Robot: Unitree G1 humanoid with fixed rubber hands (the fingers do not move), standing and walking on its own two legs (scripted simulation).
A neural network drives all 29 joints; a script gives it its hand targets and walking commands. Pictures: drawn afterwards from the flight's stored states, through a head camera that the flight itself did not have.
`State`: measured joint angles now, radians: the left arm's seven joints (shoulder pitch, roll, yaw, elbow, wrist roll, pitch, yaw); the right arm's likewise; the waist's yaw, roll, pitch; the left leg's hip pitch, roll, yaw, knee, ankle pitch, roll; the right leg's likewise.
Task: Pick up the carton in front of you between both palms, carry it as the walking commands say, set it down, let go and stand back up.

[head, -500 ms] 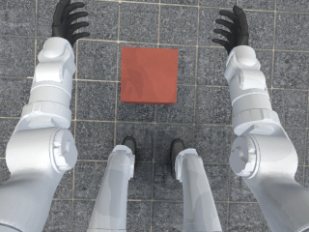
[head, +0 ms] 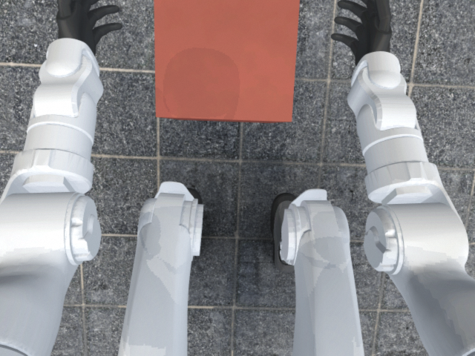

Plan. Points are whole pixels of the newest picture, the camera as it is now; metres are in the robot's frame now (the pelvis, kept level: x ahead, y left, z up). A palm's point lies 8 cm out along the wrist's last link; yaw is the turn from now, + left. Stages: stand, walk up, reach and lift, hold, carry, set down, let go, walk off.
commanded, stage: reach and lift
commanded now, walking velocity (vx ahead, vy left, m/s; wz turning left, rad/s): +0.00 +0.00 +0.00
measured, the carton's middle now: (226, 67) +0.51 +0.05 -0.32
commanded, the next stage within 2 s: none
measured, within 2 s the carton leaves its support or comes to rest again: leaves its support in 1.10 s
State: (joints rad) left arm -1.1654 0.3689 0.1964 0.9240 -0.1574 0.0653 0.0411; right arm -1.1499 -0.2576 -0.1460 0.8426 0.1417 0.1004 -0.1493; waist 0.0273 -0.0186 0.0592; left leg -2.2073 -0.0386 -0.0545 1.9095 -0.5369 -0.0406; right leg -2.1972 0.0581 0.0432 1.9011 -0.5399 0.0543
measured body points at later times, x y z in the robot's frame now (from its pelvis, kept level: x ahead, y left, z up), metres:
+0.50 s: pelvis -0.01 +0.01 -0.08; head +0.36 +0.02 +0.17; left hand +0.53 +0.22 -0.26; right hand +0.54 -0.14 -0.26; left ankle +0.10 +0.13 -0.41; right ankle +0.10 -0.13 -0.41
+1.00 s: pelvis -0.02 +0.00 -0.07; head +0.35 +0.02 +0.18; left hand +0.53 +0.20 -0.26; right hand +0.54 -0.11 -0.26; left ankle +0.10 +0.13 -0.41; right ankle +0.10 -0.13 -0.41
